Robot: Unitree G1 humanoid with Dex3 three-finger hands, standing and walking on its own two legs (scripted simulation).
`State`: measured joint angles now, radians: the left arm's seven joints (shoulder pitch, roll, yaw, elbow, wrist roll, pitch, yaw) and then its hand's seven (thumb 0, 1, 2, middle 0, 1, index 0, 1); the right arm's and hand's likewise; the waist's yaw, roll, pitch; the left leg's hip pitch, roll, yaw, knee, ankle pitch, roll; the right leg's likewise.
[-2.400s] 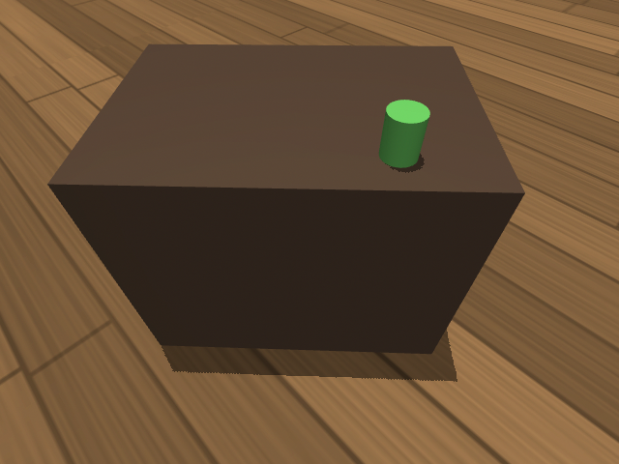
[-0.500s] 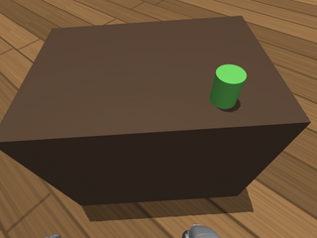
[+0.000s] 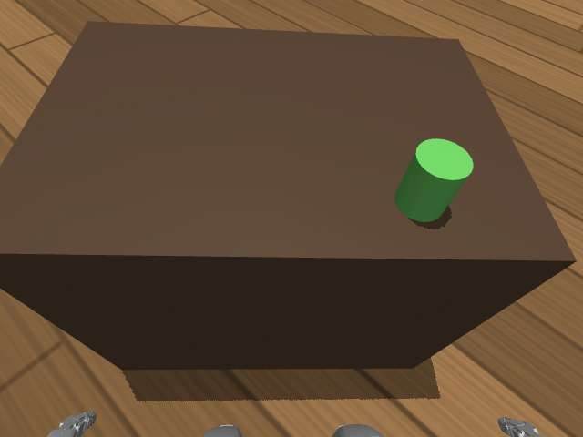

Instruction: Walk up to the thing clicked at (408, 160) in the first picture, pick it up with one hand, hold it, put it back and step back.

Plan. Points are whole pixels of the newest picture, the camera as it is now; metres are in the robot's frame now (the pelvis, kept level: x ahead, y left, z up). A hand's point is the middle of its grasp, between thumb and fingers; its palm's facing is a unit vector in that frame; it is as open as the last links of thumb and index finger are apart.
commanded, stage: walk up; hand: right
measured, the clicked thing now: (430, 181) +0.47 -0.21 +0.04
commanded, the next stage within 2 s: stand in 1.46 s
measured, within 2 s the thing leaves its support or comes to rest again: neither
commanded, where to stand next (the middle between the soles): +0.05 +0.00 m, yaw +1 degrees
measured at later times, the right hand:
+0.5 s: hand out of the picture +0.07 -0.25 -0.14, palm faces -0.03 +0.95 -0.32, open 7.4 cm
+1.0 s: hand out of the picture +0.08 -0.25 -0.14, palm faces -0.03 +0.95 -0.32, open 7.4 cm
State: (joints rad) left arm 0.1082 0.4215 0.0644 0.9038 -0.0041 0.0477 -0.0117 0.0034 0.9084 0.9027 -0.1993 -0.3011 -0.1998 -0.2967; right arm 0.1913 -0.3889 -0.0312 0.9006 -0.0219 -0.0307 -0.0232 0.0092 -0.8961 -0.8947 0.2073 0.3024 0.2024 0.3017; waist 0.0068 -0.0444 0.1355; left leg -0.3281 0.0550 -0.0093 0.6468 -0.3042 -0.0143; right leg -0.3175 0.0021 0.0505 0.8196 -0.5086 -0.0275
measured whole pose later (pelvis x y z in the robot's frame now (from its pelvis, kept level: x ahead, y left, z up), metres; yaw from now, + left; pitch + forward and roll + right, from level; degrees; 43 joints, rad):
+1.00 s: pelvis -0.01 -0.01 +0.02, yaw +1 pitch -2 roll -1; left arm 0.12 0.35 0.02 1.16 0.01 0.00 -0.01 0.00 0.91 0.90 -0.20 -0.30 -0.20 -0.30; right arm 0.09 -0.34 -0.01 1.14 0.00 0.00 0.02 0.01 -0.90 -0.90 0.20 0.30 0.20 0.30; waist 0.01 0.01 0.05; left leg -0.19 0.04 -0.04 0.37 -0.15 -0.04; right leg -0.09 -0.04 0.00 0.34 -0.21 0.04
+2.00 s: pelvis +0.01 -0.01 +0.02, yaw +1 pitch -2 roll +0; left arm 0.12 0.36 0.01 1.11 0.01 -0.01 -0.01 0.00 0.91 0.90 -0.20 -0.30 -0.20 -0.30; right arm 0.10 -0.35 -0.01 1.13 0.00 0.00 0.01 0.01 -0.90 -0.90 0.20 0.30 0.20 0.30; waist 0.00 0.00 0.05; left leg -0.15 0.04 -0.03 0.35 -0.17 -0.05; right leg -0.07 -0.03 0.01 0.33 -0.24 0.03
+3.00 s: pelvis +0.01 -0.01 +0.02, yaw +0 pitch -2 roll +0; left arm 0.14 0.36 0.01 1.10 0.01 0.00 -0.01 0.00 0.91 0.90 -0.20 -0.30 -0.20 -0.30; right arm 0.11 -0.35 0.00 1.12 0.00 0.00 0.01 0.01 -0.90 -0.89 0.20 0.30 0.20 0.30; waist 0.00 -0.01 0.06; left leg -0.14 0.05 -0.02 0.35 -0.17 -0.05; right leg -0.06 -0.03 0.02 0.33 -0.24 0.03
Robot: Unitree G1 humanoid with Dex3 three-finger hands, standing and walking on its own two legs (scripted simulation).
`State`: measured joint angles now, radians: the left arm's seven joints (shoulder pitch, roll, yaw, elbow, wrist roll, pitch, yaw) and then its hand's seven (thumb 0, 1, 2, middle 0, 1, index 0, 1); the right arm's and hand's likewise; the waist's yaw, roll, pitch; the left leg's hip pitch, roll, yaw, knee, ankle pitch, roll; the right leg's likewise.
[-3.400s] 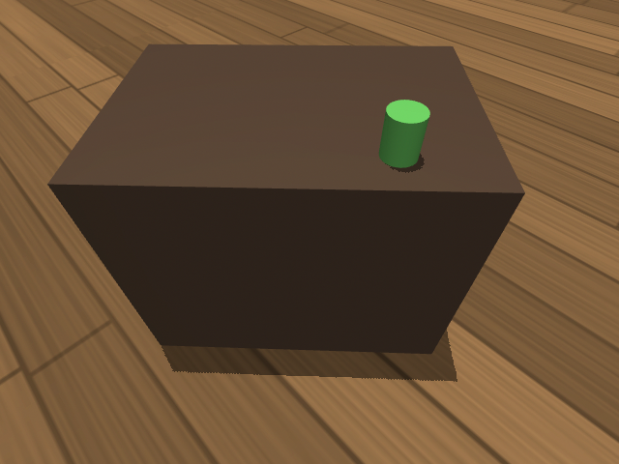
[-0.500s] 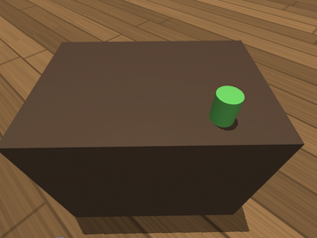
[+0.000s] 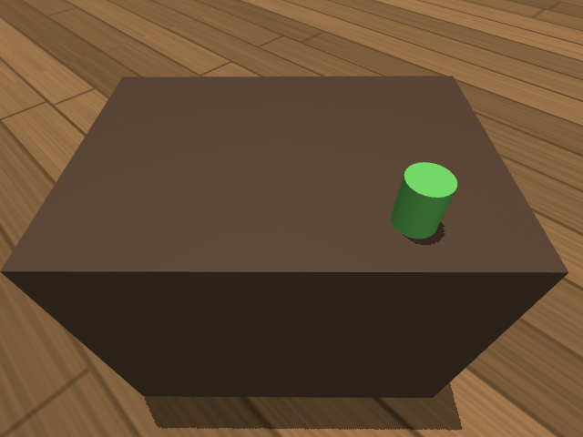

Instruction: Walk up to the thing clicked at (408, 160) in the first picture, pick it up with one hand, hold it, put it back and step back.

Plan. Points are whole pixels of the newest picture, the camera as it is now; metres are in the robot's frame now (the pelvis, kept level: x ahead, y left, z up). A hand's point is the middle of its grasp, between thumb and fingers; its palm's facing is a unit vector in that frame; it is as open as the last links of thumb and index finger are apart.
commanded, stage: walk up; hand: right
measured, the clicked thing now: (421, 201) +0.48 -0.21 +0.02
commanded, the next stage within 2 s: stand in 0.46 s
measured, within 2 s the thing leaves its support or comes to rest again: neither
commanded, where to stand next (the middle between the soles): +0.06 +0.00 m, yaw -1 degrees
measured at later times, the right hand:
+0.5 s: hand out of the picture +0.10 -0.26 -0.15, palm faces -0.01 +0.94 -0.33, open 7.4 cm
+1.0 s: hand out of the picture +0.09 -0.26 -0.16, palm faces -0.01 +0.94 -0.33, open 7.4 cm
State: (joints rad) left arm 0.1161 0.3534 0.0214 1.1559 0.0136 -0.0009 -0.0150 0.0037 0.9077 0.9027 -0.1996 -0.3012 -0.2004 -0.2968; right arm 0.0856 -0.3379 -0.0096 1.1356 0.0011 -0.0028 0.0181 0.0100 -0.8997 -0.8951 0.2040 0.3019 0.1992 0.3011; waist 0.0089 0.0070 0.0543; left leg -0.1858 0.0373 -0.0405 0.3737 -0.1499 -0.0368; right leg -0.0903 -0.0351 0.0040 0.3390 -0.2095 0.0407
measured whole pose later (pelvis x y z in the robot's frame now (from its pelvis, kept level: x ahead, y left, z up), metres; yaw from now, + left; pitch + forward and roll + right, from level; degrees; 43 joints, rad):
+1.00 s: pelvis +0.02 -0.01 +0.00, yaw -1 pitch -2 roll +0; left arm 0.12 0.36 0.01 1.11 0.01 -0.01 -0.01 0.00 0.91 0.90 -0.20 -0.30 -0.20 -0.30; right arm 0.10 -0.35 -0.01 1.13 0.00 0.00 0.01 0.01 -0.90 -0.90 0.20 0.30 0.20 0.30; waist 0.00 0.00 0.05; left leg -0.15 0.04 -0.03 0.35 -0.17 -0.05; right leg -0.07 -0.03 0.01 0.33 -0.24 0.03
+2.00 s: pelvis +0.02 -0.01 +0.00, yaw -1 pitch -2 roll +0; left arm 0.14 0.36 0.01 1.10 0.01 0.00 -0.01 0.00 0.91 0.90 -0.20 -0.30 -0.20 -0.30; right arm 0.11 -0.35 0.00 1.12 0.00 0.00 0.01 0.01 -0.90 -0.89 0.20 0.30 0.20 0.30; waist 0.00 -0.01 0.06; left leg -0.14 0.05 -0.02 0.35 -0.17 -0.05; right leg -0.06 -0.03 0.02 0.33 -0.24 0.03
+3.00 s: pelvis +0.01 +0.00 -0.01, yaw -1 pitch +2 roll +0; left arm 0.04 0.29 0.11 0.91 -0.05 -0.09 0.05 0.01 0.51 0.51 -0.07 -0.11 -0.07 -0.12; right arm 0.04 -0.29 -0.13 0.86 0.06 -0.08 -0.05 0.01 -0.50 -0.50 0.10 0.11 0.09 0.11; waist -0.01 0.00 0.04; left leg -0.30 0.04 -0.02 0.46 -0.20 -0.04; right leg -0.22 -0.03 0.03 0.46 -0.27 0.04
